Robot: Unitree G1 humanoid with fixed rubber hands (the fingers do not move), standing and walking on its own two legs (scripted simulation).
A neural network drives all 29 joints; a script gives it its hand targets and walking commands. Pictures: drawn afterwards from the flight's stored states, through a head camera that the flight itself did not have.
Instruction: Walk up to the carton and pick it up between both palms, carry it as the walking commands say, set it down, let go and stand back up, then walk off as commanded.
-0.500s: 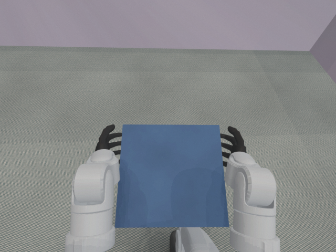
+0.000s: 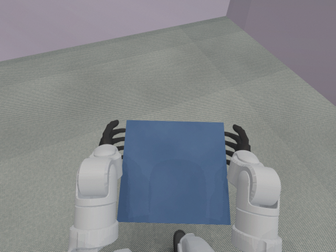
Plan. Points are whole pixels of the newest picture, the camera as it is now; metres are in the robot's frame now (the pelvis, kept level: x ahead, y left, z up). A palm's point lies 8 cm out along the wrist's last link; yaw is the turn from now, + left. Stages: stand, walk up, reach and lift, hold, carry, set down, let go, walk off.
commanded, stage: carry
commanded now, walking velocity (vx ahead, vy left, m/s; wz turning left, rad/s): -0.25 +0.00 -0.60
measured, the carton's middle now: (172, 174) +0.30 -0.02 -0.03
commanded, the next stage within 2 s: none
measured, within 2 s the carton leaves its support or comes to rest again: neither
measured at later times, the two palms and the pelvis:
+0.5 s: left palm (153, 238) +0.14 +0.02 +0.08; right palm out of the picture +0.04 -0.24 +0.07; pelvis -0.18 -0.01 +0.01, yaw -18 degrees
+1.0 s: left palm out of the picture -0.02 +0.02 +0.09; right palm out of the picture -0.17 -0.23 +0.08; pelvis -0.35 +0.06 +0.00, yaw -37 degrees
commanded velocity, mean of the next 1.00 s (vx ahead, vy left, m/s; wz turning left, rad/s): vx -0.25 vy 0.00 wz -0.60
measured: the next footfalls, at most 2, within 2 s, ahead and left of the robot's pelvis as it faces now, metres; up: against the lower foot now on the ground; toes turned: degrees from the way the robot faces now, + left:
left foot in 0.04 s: +0.01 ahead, +0.13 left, +0.00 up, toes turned +2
right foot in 0.34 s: -0.10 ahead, -0.15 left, +0.00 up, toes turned -18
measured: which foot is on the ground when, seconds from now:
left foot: up 0.00-0.02, down 0.04-0.34, up 0.36-0.66, down 0.68-0.98, up 1.00-1.00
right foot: down 0.00-0.06, up 0.08-0.32, down 0.34-0.70, up 0.72-0.96, down 0.98-1.00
